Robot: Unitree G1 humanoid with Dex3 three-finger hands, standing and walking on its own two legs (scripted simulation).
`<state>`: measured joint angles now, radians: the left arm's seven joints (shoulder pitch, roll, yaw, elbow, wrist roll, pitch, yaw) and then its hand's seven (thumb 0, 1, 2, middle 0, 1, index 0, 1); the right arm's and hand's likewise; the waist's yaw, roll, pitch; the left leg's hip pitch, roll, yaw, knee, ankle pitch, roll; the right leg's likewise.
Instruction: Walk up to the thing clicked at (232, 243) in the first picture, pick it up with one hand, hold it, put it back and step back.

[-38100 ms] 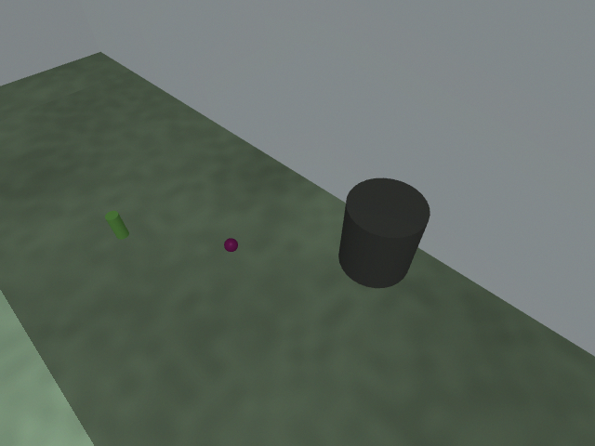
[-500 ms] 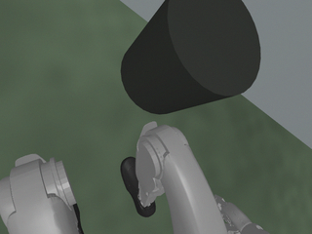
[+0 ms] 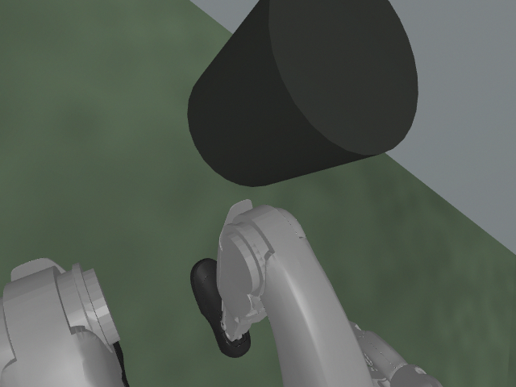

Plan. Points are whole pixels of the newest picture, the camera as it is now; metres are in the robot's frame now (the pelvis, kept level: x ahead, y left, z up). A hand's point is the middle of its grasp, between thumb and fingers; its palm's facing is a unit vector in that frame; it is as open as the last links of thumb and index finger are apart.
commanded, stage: rest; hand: left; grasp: from above
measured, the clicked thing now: out of the picture +0.45 +0.39 -0.27
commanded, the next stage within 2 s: open in 0.26 s
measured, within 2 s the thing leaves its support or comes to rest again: neither
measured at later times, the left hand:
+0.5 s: hand out of the picture +0.43 +0.38 -0.24, palm faces -0.42 -0.17 -0.89, open 8.0 cm
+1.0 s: hand out of the picture +0.44 +0.38 -0.24, palm faces -0.43 -0.17 -0.89, open 13.2 cm
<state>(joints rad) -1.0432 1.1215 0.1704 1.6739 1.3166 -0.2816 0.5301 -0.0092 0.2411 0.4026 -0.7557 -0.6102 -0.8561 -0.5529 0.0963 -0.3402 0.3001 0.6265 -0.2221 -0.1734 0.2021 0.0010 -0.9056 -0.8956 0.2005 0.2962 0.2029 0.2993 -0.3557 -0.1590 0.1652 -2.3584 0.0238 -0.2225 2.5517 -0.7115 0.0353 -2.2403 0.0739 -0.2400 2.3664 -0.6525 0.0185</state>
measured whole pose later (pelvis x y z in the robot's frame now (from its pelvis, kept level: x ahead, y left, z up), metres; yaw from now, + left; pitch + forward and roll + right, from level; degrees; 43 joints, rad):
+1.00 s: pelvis +0.00 +0.00 +0.00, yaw -1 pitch +27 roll -16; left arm -1.06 1.16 0.14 1.67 1.30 -0.30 0.53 0.00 -0.36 0.89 -0.17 -0.97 -0.20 -0.96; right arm 0.08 -0.35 0.35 0.60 -0.22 -0.18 0.20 0.00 -0.90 -0.89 0.20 0.30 0.20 0.30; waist -0.36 -0.17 0.19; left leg -2.34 0.03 -0.24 2.55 -0.71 0.04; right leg -2.22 0.09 -0.25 2.35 -0.64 0.02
